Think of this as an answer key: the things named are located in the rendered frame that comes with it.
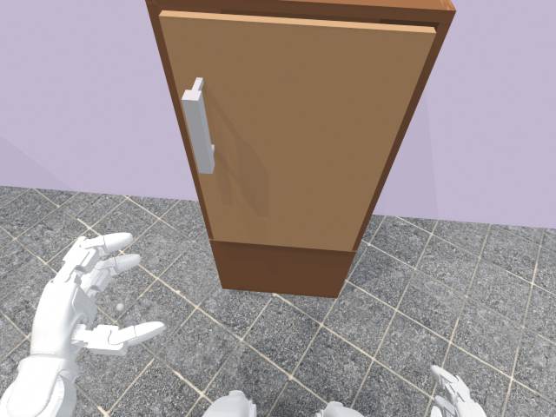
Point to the robot right hand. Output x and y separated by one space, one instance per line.
457 393

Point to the robot left hand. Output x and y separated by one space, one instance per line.
65 301

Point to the left robot shin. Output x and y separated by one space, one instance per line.
236 392

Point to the handle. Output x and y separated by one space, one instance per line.
193 105

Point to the robot left thigh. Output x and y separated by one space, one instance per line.
231 406

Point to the left robot forearm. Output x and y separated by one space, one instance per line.
44 388

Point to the cupboard door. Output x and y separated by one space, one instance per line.
303 114

